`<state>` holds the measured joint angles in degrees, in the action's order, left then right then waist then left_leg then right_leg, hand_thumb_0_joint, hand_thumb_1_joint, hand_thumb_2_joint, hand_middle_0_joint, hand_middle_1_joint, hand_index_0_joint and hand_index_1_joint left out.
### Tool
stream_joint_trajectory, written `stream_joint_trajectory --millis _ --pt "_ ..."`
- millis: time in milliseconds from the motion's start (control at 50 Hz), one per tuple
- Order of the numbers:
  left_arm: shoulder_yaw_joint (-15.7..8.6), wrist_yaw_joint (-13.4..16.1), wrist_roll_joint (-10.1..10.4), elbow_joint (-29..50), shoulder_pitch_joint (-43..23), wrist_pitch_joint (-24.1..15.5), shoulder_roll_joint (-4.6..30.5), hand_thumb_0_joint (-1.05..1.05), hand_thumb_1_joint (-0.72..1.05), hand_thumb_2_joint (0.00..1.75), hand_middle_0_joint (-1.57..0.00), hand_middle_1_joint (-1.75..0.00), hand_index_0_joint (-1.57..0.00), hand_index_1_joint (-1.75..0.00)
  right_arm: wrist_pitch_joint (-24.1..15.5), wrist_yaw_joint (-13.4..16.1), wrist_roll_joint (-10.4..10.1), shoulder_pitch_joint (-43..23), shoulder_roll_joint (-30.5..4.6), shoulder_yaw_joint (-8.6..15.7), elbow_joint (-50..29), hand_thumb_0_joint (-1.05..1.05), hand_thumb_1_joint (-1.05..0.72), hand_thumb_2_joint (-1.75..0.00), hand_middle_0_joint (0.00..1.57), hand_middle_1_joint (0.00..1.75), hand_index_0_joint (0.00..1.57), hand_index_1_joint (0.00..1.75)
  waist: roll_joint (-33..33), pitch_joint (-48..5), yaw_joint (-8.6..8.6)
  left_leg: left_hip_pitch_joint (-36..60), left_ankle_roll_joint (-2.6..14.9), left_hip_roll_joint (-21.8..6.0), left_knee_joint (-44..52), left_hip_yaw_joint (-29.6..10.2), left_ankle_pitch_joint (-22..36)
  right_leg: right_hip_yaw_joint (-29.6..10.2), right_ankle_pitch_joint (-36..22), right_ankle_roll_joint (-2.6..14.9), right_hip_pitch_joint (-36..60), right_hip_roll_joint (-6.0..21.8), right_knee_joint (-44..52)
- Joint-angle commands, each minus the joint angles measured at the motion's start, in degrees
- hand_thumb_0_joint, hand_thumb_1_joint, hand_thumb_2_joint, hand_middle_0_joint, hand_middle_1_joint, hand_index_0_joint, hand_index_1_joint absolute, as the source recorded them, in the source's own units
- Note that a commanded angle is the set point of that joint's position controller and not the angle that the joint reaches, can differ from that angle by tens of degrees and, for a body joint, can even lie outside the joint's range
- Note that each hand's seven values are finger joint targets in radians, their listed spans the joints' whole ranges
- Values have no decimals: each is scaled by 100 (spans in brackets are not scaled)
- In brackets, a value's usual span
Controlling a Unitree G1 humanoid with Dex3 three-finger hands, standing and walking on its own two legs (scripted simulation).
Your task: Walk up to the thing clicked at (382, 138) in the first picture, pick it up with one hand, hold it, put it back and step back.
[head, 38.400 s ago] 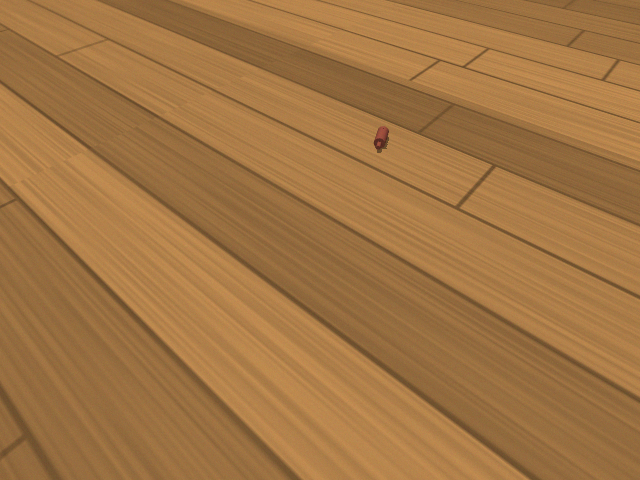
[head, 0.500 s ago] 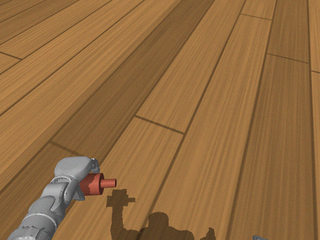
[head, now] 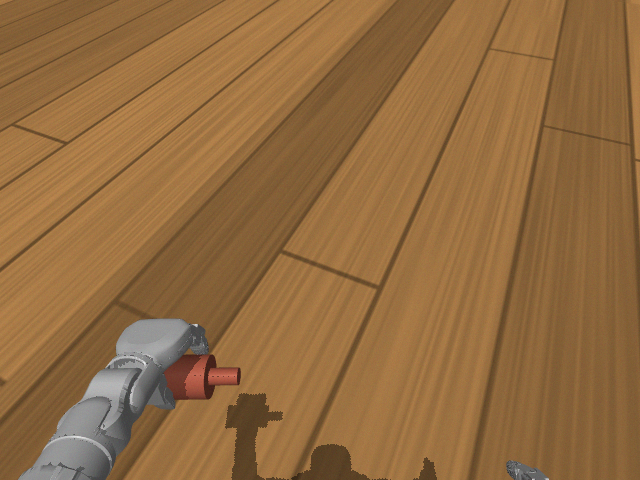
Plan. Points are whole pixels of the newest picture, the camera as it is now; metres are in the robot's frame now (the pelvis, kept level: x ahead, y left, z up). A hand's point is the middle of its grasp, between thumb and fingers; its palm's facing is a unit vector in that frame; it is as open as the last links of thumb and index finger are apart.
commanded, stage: hold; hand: left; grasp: from above
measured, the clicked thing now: (183, 376) +0.31 +0.21 -0.10
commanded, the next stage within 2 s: crouch in 1.40 s
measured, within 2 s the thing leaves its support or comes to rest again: neither
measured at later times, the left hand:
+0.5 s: hand (168, 377) +0.29 +0.21 -0.04, palm faces -0.48 -0.02 -0.88, open 8.9 cm
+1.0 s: hand (158, 382) +0.27 +0.21 -0.02, palm faces -0.47 -0.02 -0.88, open 8.9 cm
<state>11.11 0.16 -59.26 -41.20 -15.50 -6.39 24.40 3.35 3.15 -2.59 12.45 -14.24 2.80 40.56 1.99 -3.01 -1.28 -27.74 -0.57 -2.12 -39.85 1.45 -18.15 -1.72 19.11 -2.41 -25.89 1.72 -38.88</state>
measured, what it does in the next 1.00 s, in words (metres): stands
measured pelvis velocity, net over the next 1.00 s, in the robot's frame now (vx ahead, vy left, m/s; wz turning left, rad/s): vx -0.02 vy -0.01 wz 0.00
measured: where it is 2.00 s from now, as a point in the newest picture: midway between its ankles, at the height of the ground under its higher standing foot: outside the picture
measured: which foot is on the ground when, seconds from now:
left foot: down 0.00-1.00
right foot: down 0.00-1.00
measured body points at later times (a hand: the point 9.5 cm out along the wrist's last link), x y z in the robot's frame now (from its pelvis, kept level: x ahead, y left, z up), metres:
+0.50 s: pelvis -0.01 -0.01 +0.01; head +0.01 -0.03 +0.46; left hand +0.31 +0.21 +0.01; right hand +0.12 -0.28 -0.11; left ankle +0.02 +0.12 -0.72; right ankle +0.01 -0.15 -0.72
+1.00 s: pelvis -0.02 -0.01 +0.01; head -0.01 -0.03 +0.46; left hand +0.29 +0.21 +0.03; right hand +0.13 -0.27 -0.10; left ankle +0.02 +0.12 -0.72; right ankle +0.01 -0.15 -0.72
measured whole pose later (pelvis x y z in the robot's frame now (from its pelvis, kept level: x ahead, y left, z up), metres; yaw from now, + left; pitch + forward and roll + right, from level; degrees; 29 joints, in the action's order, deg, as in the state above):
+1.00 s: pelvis -0.02 -0.01 +0.01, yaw +0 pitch +0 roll +0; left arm 11.4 -4.4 -57.4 -35.9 -13.4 -6.8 24.9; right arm 5.1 4.3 -3.1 9.8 -14.6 1.5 39.3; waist 2.7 -0.1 0.0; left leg -18.0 -1.0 -2.0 -30.3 1.9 -12.7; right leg -2.0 14.5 -1.9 -17.2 1.7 -31.3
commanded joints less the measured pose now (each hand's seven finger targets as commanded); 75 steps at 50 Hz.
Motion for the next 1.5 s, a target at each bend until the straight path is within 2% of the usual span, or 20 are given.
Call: stream_joint_trajectory --millis 0,300,480,520,600,760,780,940,1000,1020,1080,1120,1160,1220,1260,1280,1320,1360,1400,1480 --pt "-678 251 90 1266 -2038 16 1311 0 77 57 -105 -53 -109 -49 -182 67 35 -192 -828 277 -671 0 -89 -89 20 30 20 30 57 -1728 -28 1361 64 254 517 -5 1575 153 -1474 215 425 -355 599" --pt "-751 195 84 1420 -1969 38 1400 0 77 59 -107 -52 -111 -48 -84 92 25 -427 -810 243 -800 0 -90 -90 20 30 20 30 49 -1586 81 1559 102 299 786 76 1545 122 -1476 191 720 -319 868" --pt "-624 69 168 1535 -1915 41 1273 0 78 56 -108 -51 -111 -47 -48 111 6 -538 -801 207 -853 0 -90 -90 20 30 20 30 -15 -1451 49 1716 115 274 985 82 1426 128 -1321 202 776 -327 1021" --pt "-749 55 152 1624 -1981 24 1409 0 75 55 -106 -50 -109 -47 -42 124 3 -544 -813 217 -853 0 -90 -90 20 30 20 30 56 -1506 99 1759 112 275 1027 89 1402 125 -1284 214 807 -329 1056" --pt "-642 18 206 1569 -1939 29 1289 0 76 53 -105 -51 -109 -47 -44 126 -7 -596 -796 183 -871 0 -90 -90 20 30 20 30 13 -1309 60 1736 114 267 1106 89 1255 127 -1137 214 783 -336 1137" --pt "-780 -85 259 1723 -1965 -40 1446 0 78 56 -108 -52 -112 -48 -48 147 -11 -747 -793 150 -942 0 -91 -90 20 30 20 30 12 -1306 130 1863 114 275 1218 84 1204 131 -1040 223 906 -324 1264" --pt "-647 -104 246 1788 -2067 -50 1342 0 78 56 -108 -52 -111 -48 -54 147 2 -757 -772 133 -954 0 -91 -90 20 30 20 30 -6 -1326 76 1906 114 268 1233 75 1179 139 -1022 226 877 -331 1263" --pt "-790 -179 277 1756 -1899 -35 1451 0 78 54 -108 -51 -112 -47 -58 163 -18 -823 -774 114 -928 0 -90 -90 20 30 20 30 4 -1163 157 1884 110 257 1380 70 995 160 -821 240 963 -337 1382" --pt "-683 -246 279 1697 -1832 -54 1356 0 79 55 -108 -52 -112 -48 -44 176 -18 -875 -750 93 -946 0 -91 -90 20 30 20 30 -13 -1095 140 1913 103 237 1413 52 1048 168 -863 246 927 -350 1379" --pt "-765 -243 279 1722 -1898 -78 1464 0 79 55 -108 -52 -112 -47 -43 184 -12 -843 -769 93 -949 0 -90 -90 20 30 20 30 -8 -1096 116 1890 118 256 1398 69 1007 140 -854 229 922 -329 1411" --pt "-611 -255 297 1845 -2045 -126 1315 0 79 56 -108 -52 -112 -48 -56 187 -7 -885 -724 75 -964 0 -91 -90 20 30 20 30 55 -1174 110 1980 116 276 1395 83 1044 129 -873 239 902 -315 1417" --pt "-800 -210 297 1816 -1974 -145 1492 0 78 55 -107 -54 -111 -49 -56 201 1 -863 -742 87 -945 0 -91 -90 20 30 20 30 8 -1344 161 2009 114 282 1349 77 1196 142 -1004 226 1007 -319 1390" --pt "-663 -187 314 1850 -2059 -166 1358 0 78 56 -108 -53 -112 -49 -53 189 4 -875 -723 70 -944 0 -91 -90 20 30 20 30 114 -1242 136 2008 87 267 1384 68 1193 154 -1008 250 965 -330 1377" --pt "-820 -89 221 1642 -1854 -125 1458 0 76 55 -107 -51 -111 -47 -29 197 1 -869 -730 75 -933 0 -91 -90 20 30 20 30 -47 -1159 163 1926 104 277 1390 78 1135 166 -932 239 990 -327 1413" --pt "-733 -69 201 1925 -2218 -136 1470 0 78 56 -108 -53 -111 -49 -22 184 10 -843 -736 92 -893 0 -91 -90 20 30 20 30 174 -1355 131 2041 82 264 1391 67 1196 159 -1028 254 980 -329 1372" --pt "-826 -67 197 1735 -2178 -123 1604 0 79 58 -110 -51 -114 -48 -14 192 -1 -860 -754 89 -884 0 -91 -90 20 30 20 30 185 -1268 148 2017 83 261 1391 74 1185 160 -991 251 959 -325 1404" --pt "-633 -71 237 1713 -2093 -114 1314 0 78 60 -110 -52 -113 -49 -12 185 -10 -862 -728 88 -906 0 -91 -90 20 30 20 30 5 -1237 121 1998 105 272 1392 80 1143 149 -969 239 980 -319 1420" --pt "-737 -57 226 1581 -1980 -94 1396 0 76 57 -106 -53 -110 -49 7 184 0 -778 -759 118 -854 0 -91 -90 20 30 20 30 38 -1309 108 2019 96 265 1375 79 1219 160 -1046 238 979 -325 1400" --pt "-607 -78 222 1686 -2254 -122 1359 0 76 57 -107 -52 -110 -48 6 173 6 -785 -759 110 -851 0 -91 -90 20 30 20 30 124 -1303 69 2083 72 234 1407 48 1245 181 -1070 268 915 -345 1363" --pt "-697 -50 278 1486 -1891 -118 1338 0 81 49 -108 -58 -115 -52 20 167 1 -798 -755 118 -885 0 -93 -91 20 30 20 30 -46 -1232 116 1967 89 262 1376 66 1226 173 -1047 240 1006 -325 1421"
